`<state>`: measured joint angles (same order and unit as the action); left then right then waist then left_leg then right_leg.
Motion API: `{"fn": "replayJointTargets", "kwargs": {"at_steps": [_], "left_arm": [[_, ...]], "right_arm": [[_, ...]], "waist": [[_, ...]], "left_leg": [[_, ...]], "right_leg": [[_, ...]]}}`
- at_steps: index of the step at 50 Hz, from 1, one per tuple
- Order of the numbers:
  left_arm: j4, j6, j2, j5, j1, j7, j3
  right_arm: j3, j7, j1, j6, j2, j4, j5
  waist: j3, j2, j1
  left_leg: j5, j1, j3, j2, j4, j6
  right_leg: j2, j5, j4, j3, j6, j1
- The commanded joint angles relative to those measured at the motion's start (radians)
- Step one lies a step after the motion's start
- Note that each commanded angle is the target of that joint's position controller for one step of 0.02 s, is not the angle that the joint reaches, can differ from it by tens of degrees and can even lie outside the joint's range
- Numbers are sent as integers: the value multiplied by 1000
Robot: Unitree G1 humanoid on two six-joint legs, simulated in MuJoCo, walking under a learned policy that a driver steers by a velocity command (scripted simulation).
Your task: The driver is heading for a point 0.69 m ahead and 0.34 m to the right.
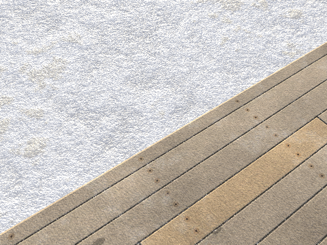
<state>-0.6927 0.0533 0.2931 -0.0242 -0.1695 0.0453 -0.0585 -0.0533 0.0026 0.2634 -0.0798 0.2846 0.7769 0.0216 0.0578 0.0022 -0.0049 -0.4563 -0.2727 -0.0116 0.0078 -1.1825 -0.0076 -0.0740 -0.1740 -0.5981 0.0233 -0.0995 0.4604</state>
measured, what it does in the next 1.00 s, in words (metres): walks ahead, turning right: left foot, then right foot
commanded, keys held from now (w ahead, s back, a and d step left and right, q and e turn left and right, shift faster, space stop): w+e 1.00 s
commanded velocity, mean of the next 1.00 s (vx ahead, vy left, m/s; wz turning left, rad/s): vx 0.50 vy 0.00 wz -0.58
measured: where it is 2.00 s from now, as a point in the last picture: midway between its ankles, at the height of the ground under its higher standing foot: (240, 184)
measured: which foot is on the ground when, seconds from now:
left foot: up 0.00-0.34, down 0.36-0.90, up 0.92-1.00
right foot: down 0.00-0.36, up 0.38-0.88, down 0.90-1.00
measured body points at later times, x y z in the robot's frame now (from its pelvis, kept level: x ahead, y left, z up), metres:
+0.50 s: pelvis +0.28 +0.04 +0.01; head +0.30 +0.04 +0.46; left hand +0.44 +0.28 -0.11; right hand +0.38 -0.26 -0.07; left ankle +0.37 +0.12 -0.72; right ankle +0.16 -0.06 -0.62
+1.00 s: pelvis +0.47 -0.12 +0.01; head +0.49 -0.15 +0.45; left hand +0.76 +0.01 -0.08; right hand +0.40 -0.42 -0.11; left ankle +0.46 +0.08 -0.63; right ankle +0.47 -0.21 -0.72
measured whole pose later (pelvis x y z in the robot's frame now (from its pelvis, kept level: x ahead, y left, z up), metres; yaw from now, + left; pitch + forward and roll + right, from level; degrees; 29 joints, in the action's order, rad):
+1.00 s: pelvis +0.47 -0.12 +0.01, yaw -37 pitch +0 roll +2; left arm -0.65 0.03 0.28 -0.03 -0.19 0.04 -0.07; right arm -0.08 0.01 0.21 -0.07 0.30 0.73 0.04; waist 0.08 -0.01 -0.02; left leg -0.48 -0.32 0.01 -0.05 -1.17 0.00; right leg -0.04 -0.23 -0.61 0.01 -0.08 0.39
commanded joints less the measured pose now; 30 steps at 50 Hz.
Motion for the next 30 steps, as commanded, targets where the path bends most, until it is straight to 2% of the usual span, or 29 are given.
{"fn": "replayJointTargets", "kwargs": {"at_steps": [1,2,5,8,10,12,14,16,17,18,19,20,21,22,23,24,25,26,28,30], "left_arm": [[46,7,114,9,-117,-16,-34],[66,7,109,19,-81,-22,-31],[67,10,126,17,-81,-40,-39],[55,2,151,6,-105,-58,-49],[43,-7,148,-1,-139,-66,-49],[29,-18,153,-4,-175,-68,-53],[27,-25,141,-8,-187,-70,-53],[37,-28,134,-5,-158,-76,-55],[42,-32,121,-8,-148,-80,-51],[56,-30,78,-2,-139,-77,-37],[75,-30,11,21,-209,-75,-14],[87,-25,10,-19,-356,-70,-6],[54,-28,107,-30,-316,-72,-28],[66,-32,145,-22,-200,-73,-42],[75,-37,137,-9,-151,-74,-45],[81,-36,126,-7,-133,-73,-49],[76,-40,106,-12,-153,-69,-49],[67,-44,89,-16,-168,-69,-47],[69,-50,72,-13,-156,-68,-46],[85,-52,56,-10,-114,-66,-39]], "right_arm": [[-26,1,-102,-59,124,-137,-10],[-31,0,-84,-48,126,-135,-21],[-25,-8,-58,-21,94,-132,-35],[-9,-11,-163,-21,55,-158,-40],[-2,-7,-240,-28,36,-175,-29],[-8,-2,-281,-33,46,-191,-19],[-22,4,-284,-39,73,-200,-12],[-42,12,-246,-49,101,-202,-7],[-48,12,-180,-53,101,-190,-13],[-61,9,-91,-58,125,-179,-27],[-75,6,27,-58,184,-176,-39],[-85,16,91,-41,225,-142,-26],[-67,15,60,-34,134,-164,-4],[-56,10,19,-26,103,-167,-3],[-46,7,-30,-19,88,-169,-14],[-39,2,-60,-15,70,-163,-27],[-35,-2,-78,-16,60,-157,-36],[-34,-3,-84,-20,46,-151,-34],[-38,-4,-72,-29,48,-133,-33],[-49,-6,-59,-32,73,-112,-36]], "waist": [[-139,-24,45],[-113,11,14],[-90,24,-8],[-63,49,25],[-69,64,62],[-74,81,81],[-81,94,72],[-93,121,33],[-107,127,-10],[-185,96,-56],[-331,-89,-60],[-423,-395,-8],[-302,-228,-44],[-165,-125,-64],[-91,-63,-48],[-44,-80,-29],[-30,-118,-4],[-34,-135,4],[-45,-120,2],[-44,-86,-2]], "left_leg": [[73,-452,-92,-88,-18,-13],[107,-394,-93,-100,15,-3],[156,-355,-60,-102,133,47],[368,-305,-35,-71,360,81],[516,-224,-15,-22,509,87],[552,-184,-23,9,582,87],[498,-172,-58,10,640,71],[429,-124,-73,5,677,33],[459,-36,-63,-1,723,6],[469,130,-95,-60,726,-32],[515,412,-298,-250,691,-97],[164,606,-744,-444,807,-264],[-173,519,-788,-422,873,-239],[-179,384,-645,-376,899,-194],[-52,256,-513,-335,914,-176],[48,174,-408,-295,931,-169],[114,113,-315,-260,953,-155],[171,92,-250,-242,969,-152],[303,99,-164,-241,978,-173],[408,139,-112,-266,985,-193]], "right_leg": [[288,17,315,-495,-204,-472],[258,87,339,-456,-201,-383],[229,242,365,-367,-214,-256],[162,255,354,-267,-167,-170],[130,212,326,-248,-132,-144],[139,170,297,-288,-117,-165],[165,114,239,-363,-105,-234],[192,113,172,-432,-85,-279],[175,145,111,-435,-67,-280],[124,132,-37,-390,-32,-243],[34,-180,-327,-296,11,-87],[-27,-494,-590,-203,56,213],[59,-400,-724,-203,75,326],[83,-304,-766,-169,89,351],[111,-236,-756,-151,101,321],[134,-197,-723,-154,107,298],[158,-170,-695,-149,109,248],[167,-158,-673,-136,113,218],[174,-114,-649,-130,125,222],[189,-68,-573,-143,138,267]]}}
